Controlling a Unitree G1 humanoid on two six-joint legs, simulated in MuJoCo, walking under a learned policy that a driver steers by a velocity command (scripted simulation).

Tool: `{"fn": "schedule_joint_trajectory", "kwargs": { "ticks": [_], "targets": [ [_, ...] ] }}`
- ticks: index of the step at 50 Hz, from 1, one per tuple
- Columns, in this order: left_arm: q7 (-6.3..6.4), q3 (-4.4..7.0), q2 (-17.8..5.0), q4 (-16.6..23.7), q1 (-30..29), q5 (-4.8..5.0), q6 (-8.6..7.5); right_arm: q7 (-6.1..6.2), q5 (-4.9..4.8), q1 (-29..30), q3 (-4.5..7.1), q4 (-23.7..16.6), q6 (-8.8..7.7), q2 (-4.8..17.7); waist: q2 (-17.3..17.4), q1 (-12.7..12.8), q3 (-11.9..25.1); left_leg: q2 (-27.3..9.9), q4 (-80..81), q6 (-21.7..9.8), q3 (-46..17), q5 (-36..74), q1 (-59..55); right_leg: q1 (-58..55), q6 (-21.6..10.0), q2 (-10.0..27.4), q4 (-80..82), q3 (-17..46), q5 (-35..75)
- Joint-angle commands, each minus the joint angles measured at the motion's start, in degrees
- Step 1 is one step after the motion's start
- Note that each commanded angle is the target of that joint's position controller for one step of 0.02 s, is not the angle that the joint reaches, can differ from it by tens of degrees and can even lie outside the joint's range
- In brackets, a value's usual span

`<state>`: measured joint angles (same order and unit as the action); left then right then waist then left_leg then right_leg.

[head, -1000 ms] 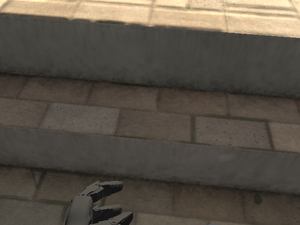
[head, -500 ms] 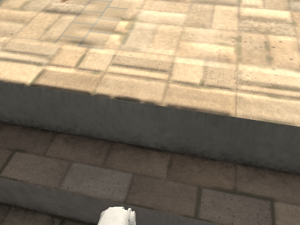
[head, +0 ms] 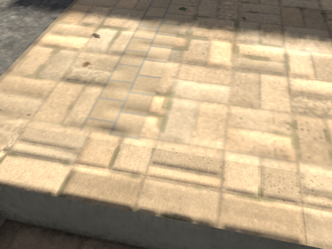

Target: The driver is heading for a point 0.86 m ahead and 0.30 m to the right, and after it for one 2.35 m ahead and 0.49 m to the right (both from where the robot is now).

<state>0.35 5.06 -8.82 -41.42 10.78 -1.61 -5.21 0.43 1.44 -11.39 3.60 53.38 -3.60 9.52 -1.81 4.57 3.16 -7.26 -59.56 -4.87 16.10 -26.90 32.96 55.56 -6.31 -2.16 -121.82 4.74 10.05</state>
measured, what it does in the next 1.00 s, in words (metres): climbs, turning right: right foot 0.21 m higher, then left foot 0.22 m higher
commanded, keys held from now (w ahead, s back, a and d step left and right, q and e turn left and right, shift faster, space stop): w+e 0.90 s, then w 0.10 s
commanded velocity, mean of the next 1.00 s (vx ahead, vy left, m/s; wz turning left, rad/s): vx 0.50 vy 0.00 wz -0.54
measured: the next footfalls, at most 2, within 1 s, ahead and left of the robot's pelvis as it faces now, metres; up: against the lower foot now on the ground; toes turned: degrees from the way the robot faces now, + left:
right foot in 0.38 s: +0.29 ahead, -0.09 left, +0.21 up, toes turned -15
left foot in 0.94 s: +0.62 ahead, -0.04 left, +0.43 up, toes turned -28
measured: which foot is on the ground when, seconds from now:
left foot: down 0.00-0.40, up 0.42-0.92, down 0.94-1.00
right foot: up 0.00-0.36, down 0.38-0.94, up 0.96-1.00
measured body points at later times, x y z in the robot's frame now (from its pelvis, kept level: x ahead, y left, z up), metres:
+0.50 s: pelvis +0.19 -0.04 +0.17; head +0.21 -0.01 +0.62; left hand +0.36 +0.17 +0.03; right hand +0.25 -0.31 +0.09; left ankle +0.12 +0.13 -0.32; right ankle +0.25 -0.08 -0.45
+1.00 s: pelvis +0.45 -0.07 +0.35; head +0.47 -0.10 +0.80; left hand +0.54 +0.18 +0.23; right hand +0.60 -0.34 +0.29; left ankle +0.59 -0.03 -0.24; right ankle +0.28 -0.08 -0.33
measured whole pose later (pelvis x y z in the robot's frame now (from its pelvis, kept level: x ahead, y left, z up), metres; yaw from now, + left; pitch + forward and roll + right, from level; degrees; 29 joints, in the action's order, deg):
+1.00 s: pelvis +0.45 -0.07 +0.35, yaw -32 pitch +4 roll +3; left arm -1.4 6.3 -9.8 -52.8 29.7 -0.2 -7.4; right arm 0.5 1.0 3.7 -1.7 32.7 -0.2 4.8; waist -1.2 2.0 -0.2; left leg -0.4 -79.9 -5.9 7.7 -32.9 52.1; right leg 15.7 -8.5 -6.2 -53.8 11.5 -2.2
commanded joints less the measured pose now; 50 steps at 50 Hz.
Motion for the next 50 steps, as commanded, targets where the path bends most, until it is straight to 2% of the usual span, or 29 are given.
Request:
{"fn": "schedule_joint_trajectory", "kwargs": {
  "ticks": [1,5,8,11,12,13,14,15,17,18,19,20,21,22,23,25,27,30,33,37,39,42,44,45,46,47,48,49,50],
  "targets": [
    [1.00,-3.75,9.3,1.4,3.3,1.08,2.03,-0.37,0.69,-1.4,-1.12,1.4,-4.35,-0.9,4.9,1.6,-6.4,-15.4,39.8,-0.9,-16.9,12.2,-4.8,14.6,-1.3,-1.1,-14.6,0.9,-5.5],
    [2.71,-3.80,6.7,4.8,-3.0,1.16,3.35,-0.45,-0.52,-6.1,-0.64,3.7,-5.63,3.0,0.0,1.4,-7.9,-14.1,45.9,1.2,-8.9,13.3,-17.0,28.0,-3.2,-1.4,-20.9,1.9,-15.7],
    [2.60,-3.84,5.1,6.4,-7.1,1.15,4.38,0.35,-0.40,-9.5,-0.91,4.1,-5.47,2.4,-1.5,1.0,-7.8,-9.9,48.0,4.2,-0.4,16.0,-19.2,24.9,-2.9,-0.7,-5.7,-1.5,-11.5],
    [2.24,-4.70,6.4,11.1,-17.2,1.20,6.16,1.31,-0.35,-17.6,0.36,6.0,-5.31,5.3,7.3,-3.0,-5.7,-8.4,53.4,1.7,-0.3,12.6,-28.6,27.7,-2.4,1.7,4.1,-10.3,-18.6],
    [1.55,-5.20,5.7,12.3,-20.1,2.31,6.84,2.19,-1.22,-20.2,0.97,6.0,-5.16,7.9,11.2,-4.7,-5.2,-11.2,61.4,-1.3,-0.7,15.8,-33.9,28.5,-2.8,4.6,9.3,-14.9,-27.6],
    [1.52,-5.12,6.3,11.7,-18.6,1.86,7.24,2.65,-0.52,-22.3,0.94,6.9,-4.77,6.5,13.2,-5.3,-3.5,-11.9,61.0,-3.6,-1.0,18.0,-41.2,29.1,-3.7,6.5,6.0,-15.1,-30.8],
    [1.58,-6.32,7.1,11.9,-20.4,3.29,7.59,2.15,-1.85,-19.8,0.06,7.0,-3.68,4.0,11.2,-3.8,-4.8,-8.8,62.5,-2.8,5.3,34.5,-38.6,21.0,-5.7,7.3,19.2,-16.8,-34.6],
    [1.00,-6.18,5.8,8.6,-15.3,4.07,7.25,2.68,-4.08,-13.8,-1.23,4.1,-3.48,2.4,6.0,-1.4,-3.8,-6.2,57.5,-2.6,10.7,67.9,-29.6,1.5,-6.6,3.7,32.2,-22.7,-36.5],
    [1.15,-5.57,3.4,4.4,-0.1,2.44,7.98,3.44,-6.49,-13.2,0.19,1.8,-4.25,12.8,11.5,4.1,8.2,-13.4,41.5,-7.7,6.7,128.4,-33.7,-16.8,-6.9,-2.2,33.9,-24.7,-45.5],
    [1.30,-4.43,-0.4,2.5,9.0,2.35,6.79,1.80,-8.00,-10.9,1.32,-0.3,-4.02,17.7,14.8,6.1,16.6,-13.7,29.0,-10.4,5.0,132.6,-36.9,-27.1,-6.9,-5.4,43.5,-20.6,-48.3],
    [0.38,-2.88,-3.7,2.6,11.8,1.76,6.27,0.11,-7.26,-10.3,2.10,-3.2,-4.02,19.3,15.9,6.8,19.7,-12.7,15.2,-10.7,2.0,122.0,-35.8,-33.7,-6.8,-8.1,57.6,-12.4,-49.8],
    [0.55,-1.14,-9.8,2.5,7.9,0.60,7.54,-1.53,-4.37,-12.1,1.06,-7.8,-5.39,14.8,9.2,2.4,21.5,-7.7,1.8,-6.4,-3.7,91.0,-16.6,-45.7,-10.3,-2.5,68.5,11.3,-56.8],
    [1.73,2.15,-15.4,3.9,5.7,0.02,9.14,-4.12,-1.31,-2.3,1.52,-13.0,-6.19,12.4,-2.9,2.9,22.4,5.3,-25.3,-2.1,-9.9,32.9,1.7,-45.4,-13.8,6.0,93.6,48.7,-80.9],
    [1.43,2.48,-14.8,6.6,-3.1,-0.88,9.23,-5.04,1.38,5.8,1.02,-18.9,-5.98,6.4,0.7,0.6,21.1,8.2,-52.4,0.4,-23.9,26.7,11.5,-40.9,-11.9,9.8,104.3,59.2,-81.1],
    [1.27,1.13,-10.4,4.9,-7.5,-0.77,8.47,-4.19,1.83,10.3,-0.21,-23.2,-4.85,0.5,2.9,-2.7,14.7,7.9,-65.1,1.0,-26.1,31.1,16.8,-34.7,-7.3,11.6,103.3,54.4,-71.9],
    [1.76,-0.52,-4.5,-4.0,-0.9,-1.20,4.79,-1.40,2.85,6.6,-3.80,-25.0,-3.44,-6.5,8.2,-7.5,-1.4,6.3,-70.0,-0.7,-23.3,34.2,26.2,-23.9,-2.5,8.6,95.0,37.3,-60.1],
    [0.29,-1.81,-1.0,-6.5,-0.9,-0.63,2.48,-0.76,2.26,-2.0,-5.08,-22.3,-2.37,-6.7,7.2,-11.5,-6.8,5.4,-64.5,-0.8,-22.4,35.3,26.3,-19.9,-0.5,3.6,92.8,22.5,-48.1],
    [-0.85,-1.34,-3.6,-8.2,4.9,0.57,0.03,-0.39,2.65,2.1,-5.75,-22.4,-0.67,-5.6,3.2,-8.9,-9.5,2.9,-59.6,0.4,-18.5,29.7,35.5,-24.5,-0.5,2.5,93.1,14.9,-38.2],
    [-1.14,-0.56,-5.1,-9.8,14.6,-0.65,-1.44,0.40,1.60,11.7,-5.94,-24.3,-0.07,-7.0,-5.0,-1.3,-4.7,4.1,-82.9,-0.7,-14.0,19.0,52.6,-40.3,-5.2,6.0,97.8,21.1,-30.5],
    [-0.31,-0.45,-4.2,-11.6,19.7,-0.53,-1.67,0.05,1.63,28.8,-8.00,-31.7,0.55,-10.2,-2.3,2.0,-10.0,2.9,-78.9,0.3,-11.7,13.0,62.3,-42.4,-2.6,6.8,107.0,24.4,-32.6],
    [1.37,-0.10,-4.2,-11.6,21.7,1.49,-1.06,-1.04,1.27,34.8,-8.36,-34.0,1.71,-9.6,-3.8,4.6,-7.7,2.8,-65.6,0.3,-9.6,11.2,56.2,-44.1,-6.8,9.2,118.2,24.7,-25.4],
    [3.15,0.60,-5.5,-11.3,22.4,1.71,-0.58,-1.21,0.81,30.3,-7.23,-32.7,2.56,-7.9,-3.0,2.2,-0.1,2.5,-46.3,-1.8,-7.1,3.7,38.9,-52.5,-8.1,9.9,120.1,14.7,6.9],
    [2.94,0.86,-6.7,-7.3,14.5,1.90,-0.42,-0.98,-0.19,22.8,-6.95,-30.7,2.99,-8.1,-4.2,-5.7,8.1,7.9,-25.6,-3.6,-4.1,-5.6,7.8,-43.7,-6.9,7.2,112.4,5.4,48.7],
    [2.46,2.17,-10.2,-5.4,14.5,1.67,-1.05,-0.35,-1.61,14.3,-5.21,-28.3,3.22,-5.3,-7.4,-8.0,16.1,11.0,-22.3,-3.3,-6.1,-6.9,-6.2,-43.7,-7.0,9.2,106.6,8.4,64.1],
    [1.58,3.11,-14.4,-5.5,15.1,2.07,-2.85,0.29,-2.37,7.4,-3.29,-26.3,4.18,-0.8,-9.4,-11.6,18.5,12.6,-19.2,-2.8,-7.7,-12.2,-9.3,-49.3,-7.5,12.2,98.8,8.3,77.1],
    [0.24,3.76,-15.8,-4.8,11.3,2.90,-4.56,0.78,-2.02,-0.2,-1.41,-24.5,3.76,4.1,-7.4,-17.3,19.9,11.6,-8.3,-4.2,-12.9,-13.9,-15.3,-49.1,-6.9,11.3,84.9,6.6,77.5],
    [-1.50,3.17,-12.4,-2.8,8.9,3.75,-6.03,0.77,0.30,-10.3,0.69,-19.9,3.14,10.4,6.7,-20.4,24.2,2.5,5.7,-7.3,-35.2,-28.1,-25.8,-36.9,-5.6,4.9,63.3,5.8,56.5],
    [-4.15,2.85,-6.5,-0.1,7.2,1.57,-5.90,0.99,0.37,-8.3,1.49,-16.9,3.97,13.0,25.8,-17.3,22.4,-6.3,29.7,-16.6,-66.8,-31.2,-27.2,-18.3,-2.1,-8.8,36.7,4.7,-11.5],
    [-4.35,2.10,-3.3,1.8,7.7,-1.16,-5.78,1.06,-0.50,-2.1,1.00,-16.2,3.64,8.9,21.6,-12.8,17.4,-8.1,36.5,-18.3,-77.7,-33.0,-22.7,-7.8,-1.8,-8.5,11.3,11.5,-17.8]
  ]
}}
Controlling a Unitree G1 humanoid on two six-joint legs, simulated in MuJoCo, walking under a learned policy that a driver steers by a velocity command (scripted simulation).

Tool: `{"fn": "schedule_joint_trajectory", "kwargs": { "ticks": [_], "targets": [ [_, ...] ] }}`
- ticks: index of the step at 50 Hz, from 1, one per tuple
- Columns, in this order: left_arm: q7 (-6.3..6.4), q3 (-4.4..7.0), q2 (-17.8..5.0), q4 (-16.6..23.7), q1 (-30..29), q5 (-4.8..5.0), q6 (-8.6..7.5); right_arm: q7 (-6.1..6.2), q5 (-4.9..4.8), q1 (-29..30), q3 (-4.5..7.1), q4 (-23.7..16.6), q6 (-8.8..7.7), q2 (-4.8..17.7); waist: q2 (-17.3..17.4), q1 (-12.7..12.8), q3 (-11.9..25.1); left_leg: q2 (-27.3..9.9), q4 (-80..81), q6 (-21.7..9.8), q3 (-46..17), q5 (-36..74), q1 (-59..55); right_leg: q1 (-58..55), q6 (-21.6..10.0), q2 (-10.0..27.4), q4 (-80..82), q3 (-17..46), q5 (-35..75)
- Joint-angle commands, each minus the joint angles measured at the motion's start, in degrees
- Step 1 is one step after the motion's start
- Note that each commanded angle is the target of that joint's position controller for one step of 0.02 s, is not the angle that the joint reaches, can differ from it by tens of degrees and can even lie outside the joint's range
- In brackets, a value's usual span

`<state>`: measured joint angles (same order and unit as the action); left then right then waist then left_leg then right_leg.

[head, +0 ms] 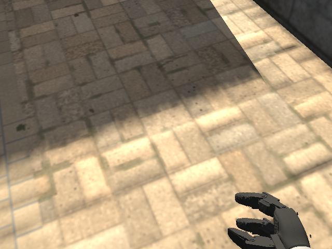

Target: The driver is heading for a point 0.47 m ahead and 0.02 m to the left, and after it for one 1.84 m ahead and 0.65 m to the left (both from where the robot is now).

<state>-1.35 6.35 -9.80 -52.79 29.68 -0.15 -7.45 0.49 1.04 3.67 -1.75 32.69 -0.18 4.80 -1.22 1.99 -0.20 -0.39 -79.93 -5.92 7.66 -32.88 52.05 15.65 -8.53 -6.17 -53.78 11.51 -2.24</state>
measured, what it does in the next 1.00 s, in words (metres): climbs: right foot, then left foot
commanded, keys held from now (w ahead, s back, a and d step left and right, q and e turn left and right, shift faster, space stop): w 0.30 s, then no key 0.08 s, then q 0.46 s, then w+q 0.16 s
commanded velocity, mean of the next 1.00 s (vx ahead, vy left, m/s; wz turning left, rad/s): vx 0.29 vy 0.00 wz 0.15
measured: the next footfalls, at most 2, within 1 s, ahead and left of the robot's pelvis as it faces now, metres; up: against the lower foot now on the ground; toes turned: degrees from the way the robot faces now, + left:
right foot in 0.42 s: +0.40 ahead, -0.12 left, +0.00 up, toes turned -6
left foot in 0.90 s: +0.46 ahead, +0.10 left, +0.00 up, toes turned +13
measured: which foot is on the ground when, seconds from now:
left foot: down 0.00-0.42, up 0.44-0.88, down 0.90-1.00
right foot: up 0.00-0.40, down 0.42-0.90, up 0.92-1.00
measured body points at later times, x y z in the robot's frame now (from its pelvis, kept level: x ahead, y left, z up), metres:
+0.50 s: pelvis +0.29 -0.04 +0.14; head +0.33 -0.05 +0.59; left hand +0.48 +0.18 +0.05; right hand +0.29 -0.30 +0.01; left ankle +0.14 +0.10 -0.50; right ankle +0.36 -0.11 -0.59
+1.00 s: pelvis +0.40 +0.01 +0.14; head +0.41 +0.03 +0.58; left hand +0.47 +0.28 +0.01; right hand +0.57 -0.23 +0.04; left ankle +0.42 +0.09 -0.59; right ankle +0.38 -0.12 -0.53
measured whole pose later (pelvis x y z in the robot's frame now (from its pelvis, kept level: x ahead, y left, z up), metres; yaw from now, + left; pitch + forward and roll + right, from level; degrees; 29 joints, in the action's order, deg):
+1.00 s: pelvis +0.40 +0.01 +0.14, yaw +12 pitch +1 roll -1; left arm -0.4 3.3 -13.9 -40.1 15.1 -2.5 -0.8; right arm -0.4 0.9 -16.5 3.8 38.0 0.1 13.0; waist -1.7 -0.6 1.1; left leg 2.0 -36.7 -5.2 1.9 -16.4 22.2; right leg 24.2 -0.6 1.9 -59.3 -3.5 -28.6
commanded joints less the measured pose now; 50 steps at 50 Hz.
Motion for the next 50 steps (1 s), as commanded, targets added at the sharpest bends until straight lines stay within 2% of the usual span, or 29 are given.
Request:
{"fn": "schedule_joint_trajectory", "kwargs": {
  "ticks": [1,2,3,4,5,7,9,10,11,13,16,18,19,20,21,22,23,25,27,29,33,39,43,44,45,46,47,48,50],
  "targets": [
    [-2.01,-1.05,1.1,16.2,-15.2,-3.00,-2.68,0.73,-0.85,-12.3,5.39,7.0,-1.29,9.9,14.4,-6.1,9.6,-15.3,54.9,-16.1,-62.5,-32.6,-34.4,40.6,0.1,-2.2,-64.6,2.2,-4.5],
    [-0.83,-2.81,3.1,17.5,-16.1,-3.01,-1.60,0.68,-0.09,-10.7,4.24,9.6,-2.91,5.5,4.9,-2.4,1.0,-15.7,53.8,-12.8,-53.3,-25.7,-27.9,44.1,-0.3,-1.1,-65.6,1.8,-6.0],
    [0.19,-3.81,3.9,18.0,-16.3,-2.62,0.19,0.80,1.18,-11.8,3.08,12.9,-4.20,1.2,-2.0,0.2,-2.6,-14.7,51.3,-8.7,-43.5,-13.6,-22.3,43.6,-0.6,0.0,-64.1,2.9,-7.2],
    [0.91,-4.81,5.2,17.9,-13.3,-1.79,2.26,0.58,2.13,-12.6,2.79,15.4,-5.24,0.2,-2.6,3.3,-4.1,-13.1,50.8,-5.6,-35.0,-6.3,-20.2,42.8,0.0,1.3,-60.2,3.2,-9.9],
    [1.28,-5.24,5.4,17.4,-10.7,-1.58,4.02,0.46,1.96,-12.7,2.60,16.7,-6.42,-0.6,-2.3,5.6,-5.5,-13.3,52.5,-3.3,-29.4,1.5,-16.7,40.9,0.6,2.9,-57.8,4.3,-8.0],
    [1.30,-4.51,1.3,18.8,-12.7,-0.94,5.59,-0.02,0.39,-10.8,3.56,16.5,-7.57,4.3,-0.7,6.6,-8.7,-11.6,59.4,-3.5,-19.4,7.9,-12.8,36.1,2.9,4.5,-39.5,2.3,-8.0],
    [0.46,-2.72,-4.0,19.7,-15.7,-0.51,5.48,0.15,-0.40,-12.6,4.47,15.7,-9.25,10.2,0.8,5.5,-7.2,-11.4,66.9,-4.8,-14.2,22.5,-15.2,27.9,4.4,6.8,-25.7,-2.7,0.2],
    [-0.36,-2.40,-5.1,19.8,-16.2,-1.11,5.33,0.28,-1.17,-13.6,5.37,15.7,-10.00,13.4,1.0,5.4,-5.3,-10.3,68.6,-4.7,-11.4,27.1,-20.1,25.6,4.5,9.4,-16.7,-5.7,3.3],
    [-1.13,-2.42,-4.7,18.1,-16.2,-0.68,5.30,0.12,-1.50,-15.2,5.82,15.7,-10.33,14.5,0.3,4.0,-1.5,-8.2,70.0,-3.9,-7.1,27.9,-25.3,21.2,4.5,9.7,-9.7,-10.1,5.0],
    [-2.38,-3.03,-2.1,19.0,-23.7,0.59,4.79,0.62,-1.67,-20.4,6.08,15.5,-10.42,14.9,1.8,-0.9,-1.8,-8.1,74.0,-3.4,-5.8,29.8,-33.1,15.2,4.0,9.8,4.8,-14.2,3.0],
    [-2.90,-3.03,-1.3,19.4,-29.6,-0.11,4.45,0.53,-0.63,-27.3,6.38,16.0,-7.97,15.7,4.7,-5.3,-3.4,-8.5,71.9,-2.8,-3.9,43.7,-51.0,17.4,3.2,5.7,17.6,-19.1,-3.1],
    [-2.23,-2.66,-1.7,18.6,-27.5,-1.37,3.68,0.80,-0.79,-30.5,6.30,16.8,-6.97,16.5,9.8,-5.0,-0.1,-9.3,62.2,-1.3,-3.1,69.8,-57.9,11.6,2.4,1.0,23.4,-20.9,-5.3],
    [-1.66,-2.16,-2.8,17.5,-21.6,-2.19,2.99,1.11,-0.70,-30.4,6.33,16.9,-6.35,17.3,11.2,-1.6,4.1,-9.4,54.5,-0.2,-2.4,75.5,-58.8,4.7,1.1,0.1,28.3,-19.7,-2.8],
    [-1.26,-1.87,-3.8,15.0,-13.5,-3.21,1.98,1.21,-1.61,-28.6,6.38,15.7,-6.02,16.9,11.4,2.7,8.2,-8.2,45.1,0.8,-1.1,67.9,-52.2,-8.3,0.4,2.7,33.7,-16.4,4.7],
    [-0.30,-1.28,-6.9,13.7,-5.4,-4.77,1.26,1.22,-1.85,-26.9,5.50,13.0,-6.15,14.1,8.3,6.1,14.8,-7.1,33.9,1.3,-2.3,44.9,-38.9,-24.1,-0.4,12.7,29.0,-7.8,9.6],
    [0.57,-0.71,-13.5,14.7,-6.2,-6.06,0.93,0.87,-3.32,-32.9,3.05,9.2,-6.13,4.8,-9.7,0.4,22.6,0.8,14.6,3.0,-3.3,-3.2,-18.3,-43.0,-7.7,33.2,21.0,14.4,45.5],
    [1.58,0.07,-13.1,16.0,-4.8,-2.85,1.42,1.54,-3.34,-33.8,4.16,11.5,-5.24,9.4,-4.4,3.7,28.4,1.8,5.1,3.3,-10.6,-1.7,-18.6,-36.4,-12.2,34.7,24.0,17.4,52.4],
    [1.49,-2.41,-5.8,15.6,-11.1,-1.19,1.00,1.35,-2.19,-25.7,4.61,9.3,-5.46,10.5,-2.4,0.6,15.5,-1.8,8.3,3.9,-12.3,7.0,-17.1,-21.6,-6.5,27.1,28.9,3.3,42.1],
    [1.89,-3.64,-3.1,15.3,-13.0,-0.55,0.37,0.85,-0.61,-25.6,5.01,9.6,-3.88,10.9,-2.9,-1.9,9.7,-2.9,11.5,5.6,-11.7,10.4,-20.7,-11.6,-3.0,23.4,33.7,-3.3,37.6],
    [2.03,-3.53,-4.7,15.0,-12.9,-0.65,-0.22,0.53,0.43,-27.2,5.45,10.4,-1.92,10.7,-2.5,-3.8,7.2,-1.8,12.4,7.0,-10.4,12.8,-23.7,-5.3,-2.4,22.7,36.6,-7.0,35.4],
    [2.41,-3.05,-7.2,14.3,-13.5,-1.15,0.35,0.51,0.26,-24.0,6.03,8.8,0.03,10.7,-5.7,-5.1,3.7,-2.8,15.9,7.9,-9.1,18.4,-20.4,-2.0,-3.1,21.5,39.0,-13.7,26.9],
    [2.60,-2.10,-9.3,13.5,-11.9,-1.52,2.74,-1.39,0.92,-15.7,5.39,5.1,1.01,9.8,-6.1,-1.8,2.8,-3.1,32.7,5.8,-4.8,18.7,-24.5,-4.9,-3.1,21.3,35.9,-18.6,16.1],
    [2.96,-1.29,-11.5,13.4,-12.5,-1.37,4.68,-2.33,0.76,-16.1,5.93,2.5,0.22,10.9,-5.4,-1.6,3.2,-1.3,42.8,2.9,-2.3,15.8,-29.6,-6.7,-0.9,23.8,29.3,-18.0,8.3],
    [3.12,-1.21,-11.4,13.4,-11.9,-1.34,5.15,-2.15,1.29,-17.8,6.32,2.6,-0.33,11.3,-3.5,-2.0,3.5,-0.3,46.2,1.7,-1.3,15.7,-33.2,-4.5,0.9,22.5,26.1,-18.9,-4.3],
    [3.02,-1.63,-9.5,13.6,-10.5,-1.95,5.67,-1.92,1.81,-22.5,7.44,3.7,-0.87,14.1,2.0,-3.3,4.7,-0.3,50.2,0.0,-5.2,11.5,-40.0,0.2,2.7,20.1,18.0,-20.1,-17.3],
    [2.31,-2.98,-4.9,16.2,-11.7,-2.93,6.16,-1.26,2.05,-27.5,8.95,3.9,-1.45,19.8,17.0,-4.4,4.5,-12.2,57.2,-3.5,-24.9,3.6,-44.6,10.8,5.7,14.2,-0.7,-24.3,-30.7],
    [1.59,-3.03,-5.8,21.2,-16.5,-2.90,6.23,-0.62,-0.29,-28.0,9.95,2.2,-0.87,24.3,25.0,-6.3,1.0,-19.8,70.4,-12.8,-52.5,-9.7,-48.4,31.0,7.7,2.8,-9.8,-17.6,-40.6],
    [0.88,-2.26,-8.3,21.2,-19.7,-3.30,5.97,-0.39,-0.92,-28.0,9.40,1.8,-0.09,21.3,14.9,-7.2,-1.7,-19.8,72.8,-13.8,-50.4,-15.5,-47.2,33.9,7.8,6.9,-14.2,-10.6,-34.1],
    [-0.02,-1.70,-10.0,20.3,-21.1,-1.75,4.54,-0.12,-0.51,-23.3,8.07,1.9,0.14,17.6,7.5,-3.8,-3.1,-14.5,71.0,-10.0,-38.4,-6.9,-41.1,29.9,8.5,9.7,-10.5,-9.6,-21.1]
  ]
}}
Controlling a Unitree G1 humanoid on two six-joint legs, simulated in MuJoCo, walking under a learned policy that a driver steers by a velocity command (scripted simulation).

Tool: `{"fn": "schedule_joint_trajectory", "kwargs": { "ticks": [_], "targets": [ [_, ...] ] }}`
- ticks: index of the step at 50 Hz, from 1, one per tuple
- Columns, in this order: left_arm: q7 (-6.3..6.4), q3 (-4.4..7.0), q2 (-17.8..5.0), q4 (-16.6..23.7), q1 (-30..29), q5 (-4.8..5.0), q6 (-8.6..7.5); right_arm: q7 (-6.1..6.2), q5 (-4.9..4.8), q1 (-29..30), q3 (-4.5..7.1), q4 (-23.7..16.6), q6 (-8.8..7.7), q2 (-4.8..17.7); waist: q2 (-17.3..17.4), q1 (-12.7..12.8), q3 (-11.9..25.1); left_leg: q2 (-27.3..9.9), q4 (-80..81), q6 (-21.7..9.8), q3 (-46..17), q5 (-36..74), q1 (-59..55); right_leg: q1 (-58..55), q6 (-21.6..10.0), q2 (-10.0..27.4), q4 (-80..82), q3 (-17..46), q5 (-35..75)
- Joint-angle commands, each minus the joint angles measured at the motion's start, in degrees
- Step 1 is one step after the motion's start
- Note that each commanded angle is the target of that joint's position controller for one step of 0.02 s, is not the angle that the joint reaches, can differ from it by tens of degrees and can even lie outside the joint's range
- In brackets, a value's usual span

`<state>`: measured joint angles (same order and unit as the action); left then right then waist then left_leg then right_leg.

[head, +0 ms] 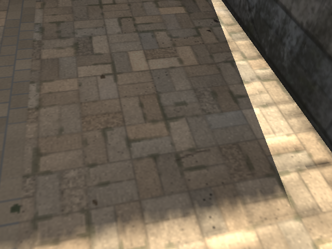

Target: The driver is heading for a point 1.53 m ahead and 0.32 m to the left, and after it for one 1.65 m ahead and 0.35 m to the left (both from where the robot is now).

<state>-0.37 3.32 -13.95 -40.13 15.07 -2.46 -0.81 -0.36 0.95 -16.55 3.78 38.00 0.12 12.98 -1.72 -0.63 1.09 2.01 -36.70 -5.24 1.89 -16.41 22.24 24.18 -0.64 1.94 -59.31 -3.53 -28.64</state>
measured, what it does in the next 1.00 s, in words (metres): walks ahead, turning left: right foot, then left foot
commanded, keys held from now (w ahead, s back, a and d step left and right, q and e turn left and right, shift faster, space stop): w+q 0.60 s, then w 0.40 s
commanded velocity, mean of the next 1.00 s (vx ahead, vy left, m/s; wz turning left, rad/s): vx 0.45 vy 0.00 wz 0.46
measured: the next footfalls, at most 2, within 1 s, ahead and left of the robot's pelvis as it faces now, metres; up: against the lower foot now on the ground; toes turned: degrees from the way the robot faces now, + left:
right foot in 0.36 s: +0.27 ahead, -0.11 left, +0.00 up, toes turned +15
left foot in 0.84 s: +0.47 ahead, +0.21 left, +0.00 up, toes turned +29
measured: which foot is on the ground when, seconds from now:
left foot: down 0.00-0.36, up 0.38-0.82, down 0.84-1.00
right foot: up 0.00-0.34, down 0.36-0.84, up 0.86-1.00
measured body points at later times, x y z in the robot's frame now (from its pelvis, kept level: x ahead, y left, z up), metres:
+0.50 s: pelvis +0.19 -0.02 +0.02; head +0.21 -0.04 +0.47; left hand +0.25 +0.27 -0.07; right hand +0.36 -0.26 -0.10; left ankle +0.11 +0.08 -0.65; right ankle +0.23 -0.11 -0.73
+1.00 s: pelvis +0.43 +0.13 +0.01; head +0.46 +0.15 +0.46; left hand +0.35 +0.37 -0.13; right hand +0.66 -0.04 -0.10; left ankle +0.43 +0.19 -0.72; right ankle +0.42 -0.04 -0.63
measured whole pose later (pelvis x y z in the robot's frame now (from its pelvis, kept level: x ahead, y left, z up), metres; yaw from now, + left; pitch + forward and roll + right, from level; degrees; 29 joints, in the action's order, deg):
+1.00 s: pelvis +0.43 +0.13 +0.01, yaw +27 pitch +2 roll +0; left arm -0.8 1.6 -13.9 -46.9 20.0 -1.2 -2.7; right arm -0.7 1.1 -13.6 2.0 42.6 -2.8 13.9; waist -0.8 2.0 -2.1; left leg 3.8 -27.5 -5.3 3.4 -12.0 17.2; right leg 23.7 -2.4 4.1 -66.6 -1.3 -19.9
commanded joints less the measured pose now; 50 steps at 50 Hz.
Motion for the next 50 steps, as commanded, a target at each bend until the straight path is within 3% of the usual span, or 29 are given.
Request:
{"fn": "schedule_joint_trajectory", "kwargs": {
  "ticks": [1,2,4,8,13,15,17,18,19,20,21,22,23,25,27,30,33,37,39,40,41,42,43,44,45,46,47,49,50],
  "targets": [
    [-0.99,1.25,-5.3,6.6,-5.1,0.13,-2.17,0.74,-0.48,-0.8,2.46,-3.8,-0.68,8.9,6.8,0.1,-2.6,-14.1,27.1,-8.8,-27.6,-16.0,-9.7,17.0,1.3,2.1,-2.2,5.1,8.3],
    [-1.07,0.92,-4.5,5.1,-3.1,-0.32,-1.91,0.56,-0.09,0.2,2.28,-3.9,-1.36,8.4,6.1,0.7,-0.3,-11.8,26.1,-8.3,-23.8,-9.5,-9.4,13.8,1.7,1.6,-1.9,4.3,10.7],
    [-1.07,0.55,-3.8,4.4,-3.3,-0.25,-1.47,0.25,-0.12,-1.7,2.19,-2.8,-2.42,8.4,5.1,0.5,1.5,-10.2,25.4,-8.5,-21.2,-4.5,-10.1,12.7,2.3,1.1,0.5,3.9,13.0],
    [-0.92,-0.17,-3.4,5.6,-9.2,0.37,-1.07,-0.26,-0.17,-5.6,2.65,-1.3,-2.89,9.9,6.0,-2.3,-0.4,-9.9,25.9,-9.1,-22.2,-4.5,-12.7,14.3,3.5,0.9,11.5,4.4,17.4],
    [-1.03,-0.53,-3.7,7.8,-14.1,1.04,-1.59,-0.70,0.55,-7.0,3.11,-0.8,-3.03,11.3,7.3,-4.3,-1.3,-9.7,22.2,-9.4,-24.7,-4.5,-11.2,8.8,3.2,-1.4,21.4,3.9,15.0],
    [-0.71,-0.40,-4.2,8.3,-12.6,1.45,-2.26,-0.78,0.69,-5.2,3.29,-1.1,-2.94,11.8,8.0,-2.9,-1.4,-9.1,20.0,-8.1,-26.1,-4.0,-7.8,1.9,2.3,-2.7,25.5,4.1,13.9],
    [0.19,0.04,-4.7,6.7,-5.1,1.28,-3.37,-0.53,0.28,-2.1,3.16,-1.6,-2.88,11.3,6.0,2.0,-0.3,-6.5,13.9,-5.4,-25.9,-2.8,-1.3,-12.4,1.1,-3.6,32.7,4.3,15.6],
    [1.04,0.96,-7.5,5.8,0.7,0.37,-4.10,-0.43,-0.14,-1.6,2.43,-2.1,-3.43,8.9,2.1,4.6,2.6,-3.3,5.9,-3.1,-22.9,-2.5,4.0,-22.5,-0.4,1.5,34.7,9.4,12.5],
    [2.07,2.26,-13.5,5.9,7.8,-1.17,-4.43,-0.55,-1.34,-0.9,1.04,-4.1,-4.02,4.1,-9.4,7.6,7.9,2.8,-11.7,0.0,-13.0,-9.1,12.5,-33.3,-4.0,16.7,42.1,26.7,-4.9],
    [2.09,3.28,-17.1,4.7,9.3,-1.15,-3.79,-0.32,-0.47,-1.3,1.35,-5.3,-3.79,6.7,-16.2,6.4,6.9,6.7,-22.1,0.4,-6.4,-17.3,23.6,-33.2,-9.2,23.5,49.8,47.4,-18.2],
    [1.90,2.40,-12.5,5.0,7.0,-0.66,-3.51,-0.27,0.85,-1.5,1.85,-3.9,-3.04,8.9,-7.8,4.3,1.9,1.9,-28.7,-0.1,-8.4,-13.2,25.0,-29.0,-10.4,22.6,48.8,44.6,-20.1],
    [1.56,1.29,-8.5,5.3,4.3,0.26,-3.56,-0.93,1.08,0.2,1.70,-3.2,-2.83,8.7,-2.7,3.2,-1.2,0.3,-29.3,0.1,-8.3,-8.0,23.9,-24.7,-9.3,19.3,48.2,36.6,-14.1],
    [1.37,0.73,-6.7,5.1,2.8,0.53,-3.73,-1.64,1.16,0.9,1.65,-2.8,-2.46,8.0,-2.2,2.1,-2.7,-1.3,-28.1,0.8,-7.8,-4.6,22.0,-21.7,-7.6,16.3,48.7,28.2,-4.6],
    [1.53,0.17,-5.3,3.8,2.4,0.83,-4.34,-2.90,1.62,0.6,1.46,-1.6,-1.42,7.4,-5.0,1.4,-2.7,-2.5,-28.5,2.3,-6.3,-0.5,20.0,-20.1,-6.0,12.1,49.1,17.6,10.8],
    [1.09,0.26,-5.8,2.2,4.4,1.17,-4.87,-3.49,1.75,2.2,1.12,-2.0,-0.86,6.8,-5.4,1.4,-1.9,-2.7,-29.8,3.3,-6.0,2.4,21.2,-21.1,-6.0,11.7,48.3,12.3,23.2],
    [0.74,0.32,-6.2,-0.1,7.3,1.22,-5.19,-3.75,1.73,7.5,0.66,-3.5,-0.49,6.1,-4.2,2.0,-2.3,-3.3,-28.3,4.4,-5.6,6.2,24.7,-22.7,-6.8,12.2,48.2,6.6,33.3],
    [0.30,0.06,-5.9,-2.2,8.4,0.93,-5.24,-4.15,1.34,12.6,-0.35,-4.8,-0.62,4.5,-4.1,2.5,-3.9,-3.3,-17.6,3.8,-4.5,11.7,21.7,-20.9,-6.7,10.9,49.4,2.0,34.6],
    [0.53,0.47,-8.2,-4.9,10.9,1.39,-4.86,-4.65,1.21,18.8,-1.44,-6.4,-1.11,3.6,-3.6,3.9,-6.4,-2.9,-2.9,1.3,1.4,11.4,13.7,-21.4,-6.6,11.7,51.0,-1.2,37.1],
    [0.63,0.57,-9.5,-7.0,12.7,1.62,-4.23,-3.98,1.57,18.2,-1.34,-6.6,-1.39,4.1,-3.9,3.0,-6.0,-1.0,1.1,-1.0,3.8,7.4,9.0,-24.8,-6.5,12.7,46.9,-2.3,50.0],
    [0.77,0.71,-10.5,-8.0,13.2,1.58,-3.88,-3.40,1.78,15.8,-1.09,-6.0,-1.62,4.7,-4.7,1.6,-4.2,0.9,2.4,-2.2,5.1,4.5,4.7,-26.3,-6.2,13.0,42.0,-3.2,61.5],
    [0.92,0.70,-11.2,-8.7,13.4,1.62,-3.41,-2.85,1.98,9.2,-0.57,-4.2,-2.09,5.7,-4.9,-1.6,-0.4,2.9,5.0,-3.7,5.4,3.9,-3.2,-26.5,-5.7,12.5,33.2,-4.7,68.9],
    [1.10,0.42,-10.8,-8.7,13.4,1.87,-3.17,-2.12,2.64,-0.5,0.29,-1.0,-2.77,7.3,-3.8,-5.8,5.3,2.8,6.9,-5.0,3.9,6.4,-17.2,-20.7,-4.6,10.9,21.4,-6.6,65.0],
    [0.98,-0.45,-8.1,-6.3,13.2,1.68,-3.28,-1.06,3.62,-10.0,1.55,0.6,-3.06,11.9,2.6,-9.2,13.7,-10.4,7.0,-7.4,-11.1,-1.9,-32.8,-8.5,-4.0,8.7,3.7,-6.8,41.8],
    [-0.11,-1.36,-2.8,-3.7,17.5,2.48,-3.20,-0.40,2.48,-9.3,2.52,0.3,-2.90,17.4,16.0,-4.6,20.4,-27.1,13.9,-14.7,-41.5,0.8,-45.2,11.3,-1.9,-2.1,-15.9,-3.4,-4.0],
    [0.14,0.43,-9.0,-3.2,9.6,1.28,-3.08,0.30,0.13,-9.7,2.72,0.1,-2.50,15.7,7.3,-7.7,18.0,-24.3,16.9,-13.6,-41.9,6.2,-41.9,16.1,-2.7,-1.0,-19.1,5.1,0.6],
    [-0.02,0.19,-7.6,-1.7,5.6,2.16,-3.44,0.65,0.10,-5.9,1.84,1.6,-2.75,13.1,6.6,-4.8,8.5,-21.7,17.1,-11.9,-30.3,14.2,-34.2,18.0,-3.1,1.6,-17.3,5.2,6.5],
    [-0.14,-0.34,-6.3,-2.1,5.2,2.08,-3.77,0.35,0.11,-3.5,0.93,2.1,-3.17,9.9,4.2,-2.4,3.7,-18.8,18.7,-10.0,-24.0,20.7,-26.0,15.4,-3.0,3.1,-12.8,4.7,9.4],
    [-0.59,-0.50,-5.1,-4.2,9.1,0.77,-2.17,0.04,-0.41,-0.3,-0.25,2.4,-3.84,6.4,5.4,2.0,1.2,-14.3,21.9,-7.4,-15.6,24.5,-16.6,8.2,-1.8,4.6,-7.4,4.6,10.4],
    [-0.91,-0.48,-4.6,-4.8,9.8,0.49,-1.42,-0.09,-0.45,-0.5,-0.49,2.8,-4.29,5.8,5.7,2.6,1.1,-13.4,23.3,-7.4,-14.0,25.3,-14.6,6.5,-1.4,4.4,-6.2,4.2,10.6]
  ]
}}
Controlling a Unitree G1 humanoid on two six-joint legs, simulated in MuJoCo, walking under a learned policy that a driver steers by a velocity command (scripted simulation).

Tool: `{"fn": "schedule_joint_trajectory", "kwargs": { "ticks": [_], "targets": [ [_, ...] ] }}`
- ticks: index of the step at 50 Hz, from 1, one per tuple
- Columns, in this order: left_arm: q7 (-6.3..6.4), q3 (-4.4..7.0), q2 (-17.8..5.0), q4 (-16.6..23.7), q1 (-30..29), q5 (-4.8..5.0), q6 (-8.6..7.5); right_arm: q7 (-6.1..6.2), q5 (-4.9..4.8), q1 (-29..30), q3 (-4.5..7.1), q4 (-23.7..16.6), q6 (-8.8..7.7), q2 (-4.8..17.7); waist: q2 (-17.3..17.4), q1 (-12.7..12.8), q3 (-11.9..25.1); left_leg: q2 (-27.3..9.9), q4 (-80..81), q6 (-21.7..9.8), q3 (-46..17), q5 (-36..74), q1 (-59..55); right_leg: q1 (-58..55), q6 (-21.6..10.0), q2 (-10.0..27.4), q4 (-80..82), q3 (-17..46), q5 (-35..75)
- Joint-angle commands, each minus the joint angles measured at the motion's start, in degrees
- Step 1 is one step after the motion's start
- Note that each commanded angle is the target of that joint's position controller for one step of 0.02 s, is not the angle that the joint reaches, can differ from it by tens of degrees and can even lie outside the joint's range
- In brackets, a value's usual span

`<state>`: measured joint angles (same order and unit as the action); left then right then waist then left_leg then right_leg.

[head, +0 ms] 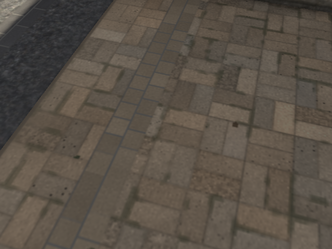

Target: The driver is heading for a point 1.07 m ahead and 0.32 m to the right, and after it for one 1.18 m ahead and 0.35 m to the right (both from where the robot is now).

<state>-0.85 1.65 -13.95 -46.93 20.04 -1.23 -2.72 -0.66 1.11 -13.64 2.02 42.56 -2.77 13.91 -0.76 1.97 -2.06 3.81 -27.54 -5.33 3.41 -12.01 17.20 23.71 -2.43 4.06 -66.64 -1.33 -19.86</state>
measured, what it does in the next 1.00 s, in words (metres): walks ahead, turning right: right foot, then left foot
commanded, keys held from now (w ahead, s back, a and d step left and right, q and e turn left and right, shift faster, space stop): w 0.14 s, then w+e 0.86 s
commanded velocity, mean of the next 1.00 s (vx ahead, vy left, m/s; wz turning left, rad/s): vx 0.50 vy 0.00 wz -0.35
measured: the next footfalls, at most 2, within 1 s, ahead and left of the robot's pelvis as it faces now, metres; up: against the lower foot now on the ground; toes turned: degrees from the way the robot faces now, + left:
right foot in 0.38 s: +0.39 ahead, -0.11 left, +0.00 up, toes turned -8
left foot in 0.90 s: +0.73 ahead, -0.01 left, +0.00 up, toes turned -24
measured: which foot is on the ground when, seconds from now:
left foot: down 0.00-0.40, up 0.42-0.88, down 0.90-1.00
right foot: up 0.00-0.36, down 0.38-0.90, up 0.92-1.00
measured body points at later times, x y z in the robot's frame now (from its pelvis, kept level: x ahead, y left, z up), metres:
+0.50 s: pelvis +0.30 -0.05 -0.01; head +0.33 -0.06 +0.44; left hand +0.44 +0.20 -0.13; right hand +0.32 -0.31 -0.14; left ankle +0.17 +0.08 -0.63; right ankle +0.35 -0.11 -0.74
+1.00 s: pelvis +0.59 -0.06 -0.01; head +0.62 -0.06 +0.44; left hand +0.73 +0.19 -0.14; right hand +0.66 -0.37 -0.09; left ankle +0.69 +0.01 -0.74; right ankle +0.42 -0.11 -0.66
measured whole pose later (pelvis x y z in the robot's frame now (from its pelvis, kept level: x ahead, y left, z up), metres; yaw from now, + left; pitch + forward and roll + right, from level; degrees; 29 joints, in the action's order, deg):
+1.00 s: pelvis +0.59 -0.06 -0.01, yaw -25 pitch +1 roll +0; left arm -0.6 4.3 -18.0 -46.9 21.4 -0.9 -1.9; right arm 0.7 2.4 -7.1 1.0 39.8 -3.8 14.8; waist -1.6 3.3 -1.8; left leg 0.3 -31.3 -1.4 1.7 -10.6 22.2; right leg 17.3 -4.7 -5.3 -62.6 4.9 -23.5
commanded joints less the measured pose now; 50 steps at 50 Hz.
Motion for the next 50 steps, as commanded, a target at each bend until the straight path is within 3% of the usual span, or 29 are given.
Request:
{"fn": "schedule_joint_trajectory", "kwargs": {
  "ticks": [1,3,7,10,13,14,16,18,19,20,21,22,24,26,29,32,35,38,40,42,43,44,45,46,47,48,49,50],
  "targets": [
    [-0.80,1.21,-4.1,2.0,4.4,-0.93,0.93,0.20,-0.74,-4.2,1.36,-1.0,-1.84,5.3,4.5,0.4,3.7,-14.7,15.5,-7.6,-14.6,21.4,-8.9,7.3,0.7,2.1,2.2,1.4,2.5],
    [-1.20,1.16,-3.5,2.9,0.5,-1.08,1.31,0.18,-0.94,-5.7,1.72,0.4,-2.21,6.5,4.4,0.2,1.3,-14.0,18.4,-8.0,-12.6,19.9,-8.3,10.8,1.4,2.7,5.5,0.7,6.7],
    [-1.40,0.80,-3.0,5.7,-10.1,-0.81,1.12,-0.05,-1.14,-9.2,1.59,2.6,-2.30,6.2,4.2,-2.0,-2.0,-12.0,20.1,-6.8,-8.8,21.7,-10.2,14.8,2.3,2.9,17.2,-0.4,16.9],
    [-1.74,0.25,-2.5,6.7,-15.3,-0.16,0.84,0.08,-0.63,-11.4,1.70,4.1,-2.65,6.9,4.3,-3.7,-2.6,-12.8,20.7,-5.5,-5.3,23.8,-13.4,13.4,1.0,1.4,25.0,-1.5,21.9],
    [-2.01,0.22,-3.1,8.1,-19.5,-0.11,0.68,0.78,0.01,-13.6,1.57,5.9,-2.62,7.1,3.4,-4.8,-4.4,-15.0,20.6,-4.5,-3.2,26.0,-18.6,13.3,-1.3,-0.2,29.6,-2.0,21.4],
    [-2.06,0.28,-3.2,8.4,-19.8,-0.24,0.60,1.08,0.16,-13.6,1.55,6.4,-2.53,7.3,3.2,-4.6,-4.5,-15.7,19.4,-4.1,-2.3,29.1,-20.6,12.8,-2.2,-1.1,30.9,-2.4,19.6],
    [-1.83,0.63,-3.8,7.9,-17.5,-0.39,0.46,1.66,0.42,-12.4,1.59,6.8,-2.43,8.3,4.0,-3.1,-2.5,-16.2,13.3,-2.9,0.0,45.6,-23.8,7.7,-4.5,-4.4,32.5,-4.6,14.4],
    [-1.22,1.63,-5.5,5.1,-7.8,-0.65,0.08,2.13,1.05,-11.5,1.89,7.2,-1.79,10.0,5.2,1.1,3.5,-15.6,-2.0,-1.5,2.4,59.5,-25.5,-2.8,-7.2,-8.8,34.4,-6.5,9.1],
    [-0.79,2.63,-7.3,2.5,1.3,-1.33,-0.37,2.38,0.89,-11.0,1.83,6.7,-1.47,10.4,4.0,5.1,8.4,-14.5,-15.2,-0.5,4.2,53.1,-19.1,-15.5,-9.2,-8.4,37.3,-3.9,10.0],
    [0.01,4.55,-13.6,1.5,9.1,-2.19,-0.31,2.25,-0.20,-11.9,0.98,3.9,-1.84,7.8,-3.4,6.9,15.6,-10.5,-35.3,1.2,6.1,32.5,-3.2,-31.9,-14.4,5.1,38.1,15.2,4.8],
    [0.03,5.36,-15.7,1.9,6.8,-0.16,0.40,1.25,-0.73,-13.3,1.10,2.3,-2.37,6.3,-15.5,3.1,20.6,2.5,-53.8,3.6,1.0,-15.8,16.0,-42.3,-22.5,16.6,47.9,46.2,8.3],
    [-0.28,5.26,-14.4,2.1,3.0,1.42,0.65,1.09,0.63,-8.6,1.30,1.4,-2.59,8.4,-5.7,2.7,15.5,-1.9,-55.6,2.7,-7.5,-12.6,22.5,-39.4,-21.1,14.4,49.2,41.6,8.0],
    [0.12,4.00,-9.2,2.0,-1.4,0.93,0.77,0.63,0.01,-3.7,0.73,-0.1,-3.63,7.2,2.1,-0.1,3.8,-6.9,-46.8,2.8,-6.8,-6.0,21.1,-23.6,-16.9,10.6,51.7,28.1,16.0],
    [0.34,3.30,-7.3,1.7,-2.9,1.10,0.20,0.49,1.47,-4.3,0.40,-0.4,-1.68,6.0,1.6,-3.2,1.9,-8.6,-40.7,4.5,-6.8,-5.9,15.8,-15.5,-14.4,6.0,53.3,21.4,22.4],
    [0.18,3.76,-9.1,1.3,-1.2,1.33,-0.83,0.09,1.88,-3.2,0.09,-1.3,0.38,4.9,-0.2,-3.8,1.9,-8.8,-34.7,6.6,-5.0,-4.2,15.6,-11.9,-14.7,3.3,55.3,17.9,24.6],
    [0.16,4.07,-9.8,0.8,1.5,1.38,-0.78,-0.06,1.61,5.1,-0.09,-4.1,0.59,4.8,-1.1,-1.6,-0.7,-9.1,-24.7,8.3,-4.0,3.8,18.9,-11.2,-13.1,1.4,56.9,17.0,22.4],
    [0.16,4.36,-10.1,0.4,4.7,1.47,-0.65,-0.32,1.13,11.1,-0.39,-5.7,0.38,4.6,-2.3,1.2,-0.2,-7.9,-16.2,8.6,-3.9,10.9,19.2,-14.7,-11.0,0.3,54.9,17.2,24.3],
    [0.54,4.48,-10.4,0.2,7.5,0.89,-0.39,-0.51,0.70,16.1,-0.61,-7.4,-0.12,4.9,-2.6,3.4,0.0,-6.3,-11.0,8.2,-3.9,11.9,19.5,-19.1,-10.5,1.0,51.8,19.0,28.4],
    [0.98,4.64,-11.0,0.6,7.8,0.41,-0.26,-0.55,0.47,17.7,-0.60,-8.4,-0.62,5.5,-3.1,3.5,0.1,-5.4,-7.9,7.5,-4.6,10.2,17.9,-21.2,-10.0,2.2,49.4,21.2,30.6],
    [1.44,4.92,-12.2,1.7,5.0,0.17,-0.28,-0.37,0.36,14.0,-0.18,-7.8,-1.14,6.9,-3.8,0.9,0.6,-4.4,-3.8,6.1,-5.3,6.6,10.6,-20.2,-8.3,3.0,46.6,23.0,32.2],
    [1.39,5.06,-12.8,2.3,3.1,0.10,-0.40,0.01,0.29,9.4,0.29,-6.4,-1.44,8.0,-4.0,-1.3,2.0,-3.0,-2.4,5.2,-4.9,3.8,3.6,-18.4,-7.2,2.4,43.0,23.1,36.2],
    [1.03,4.95,-12.7,2.4,2.1,0.38,-0.69,0.65,0.55,2.0,1.02,-4.3,-2.08,9.5,-1.7,-5.0,5.6,-2.7,0.9,3.8,-4.6,3.8,-6.7,-16.1,-5.8,-0.6,34.4,21.1,38.5],
    [0.43,4.11,-9.8,3.4,2.3,1.02,-1.20,1.61,1.64,-6.6,2.04,-3.3,-2.75,13.2,3.6,-8.5,12.9,-11.7,2.8,1.0,-13.4,-4.5,-19.7,-10.3,-4.2,-4.3,20.1,17.2,29.8],
    [0.49,2.85,-4.0,5.2,7.7,2.77,-1.31,2.28,2.85,-10.3,3.27,-3.9,-2.22,18.5,15.5,-6.8,20.6,-28.1,6.8,-4.5,-37.5,-12.2,-35.3,6.2,-2.0,-12.8,2.9,9.4,-4.3],
    [0.78,3.10,-8.1,4.9,8.5,0.92,-0.74,2.12,1.70,-7.6,3.40,-3.8,-1.28,16.5,15.4,-4.8,19.7,-29.9,11.4,-7.2,-50.0,-18.5,-31.9,13.7,-2.5,-10.2,-4.0,7.9,-11.2],
    [0.70,3.52,-9.7,4.0,4.9,0.06,-0.06,1.95,1.31,-3.7,2.25,-4.5,-1.00,11.1,6.8,-4.1,10.9,-27.4,12.0,-6.1,-41.1,-20.3,-24.0,14.9,-2.6,-6.5,-5.9,8.0,-5.7],
    [0.06,3.35,-9.0,4.3,1.5,-0.15,0.17,1.68,1.00,-1.3,1.43,-4.3,-1.03,7.8,3.0,-3.8,5.8,-24.1,12.9,-4.8,-31.9,-13.7,-17.5,13.9,-2.2,-4.7,-3.8,7.1,-1.5],
    [-0.51,3.23,-7.9,4.6,0.3,-0.34,0.57,1.60,0.97,-0.7,1.06,-3.7,-1.18,6.7,4.8,-3.0,3.5,-21.3,14.2,-3.3,-24.7,-6.5,-13.6,12.4,-1.7,-3.2,-1.5,6.6,0.2]
  ]
}}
